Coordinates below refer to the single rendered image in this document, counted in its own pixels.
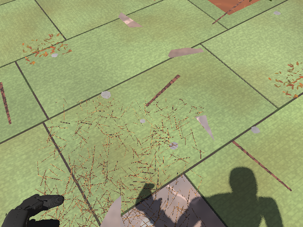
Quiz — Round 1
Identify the robot left hand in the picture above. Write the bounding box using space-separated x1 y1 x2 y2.
1 194 64 227

